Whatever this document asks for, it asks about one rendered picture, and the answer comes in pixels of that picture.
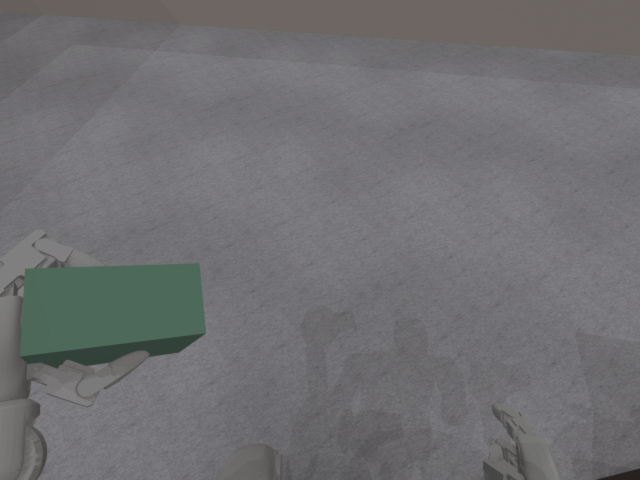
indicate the sponge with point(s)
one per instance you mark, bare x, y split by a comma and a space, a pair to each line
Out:
95, 315

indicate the left robot forearm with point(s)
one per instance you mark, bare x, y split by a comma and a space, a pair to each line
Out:
23, 449

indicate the robot left hand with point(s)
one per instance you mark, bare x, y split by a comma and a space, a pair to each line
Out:
71, 381

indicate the robot right hand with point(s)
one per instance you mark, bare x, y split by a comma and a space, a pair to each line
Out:
530, 459

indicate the left robot thigh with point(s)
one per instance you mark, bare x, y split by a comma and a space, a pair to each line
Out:
252, 462

